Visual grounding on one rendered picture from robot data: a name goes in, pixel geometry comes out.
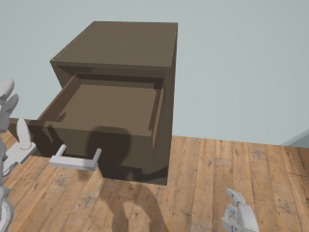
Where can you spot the drawer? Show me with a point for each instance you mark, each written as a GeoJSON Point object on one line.
{"type": "Point", "coordinates": [120, 114]}

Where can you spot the cabinet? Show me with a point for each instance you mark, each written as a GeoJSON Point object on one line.
{"type": "Point", "coordinates": [130, 48]}

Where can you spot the robot right hand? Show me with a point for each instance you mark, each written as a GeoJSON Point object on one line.
{"type": "Point", "coordinates": [240, 218]}

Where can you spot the left robot forearm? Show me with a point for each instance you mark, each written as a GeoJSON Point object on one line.
{"type": "Point", "coordinates": [6, 209]}

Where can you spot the robot left hand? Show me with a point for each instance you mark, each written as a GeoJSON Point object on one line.
{"type": "Point", "coordinates": [21, 150]}

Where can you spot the handle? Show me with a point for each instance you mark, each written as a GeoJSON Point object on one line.
{"type": "Point", "coordinates": [75, 163]}

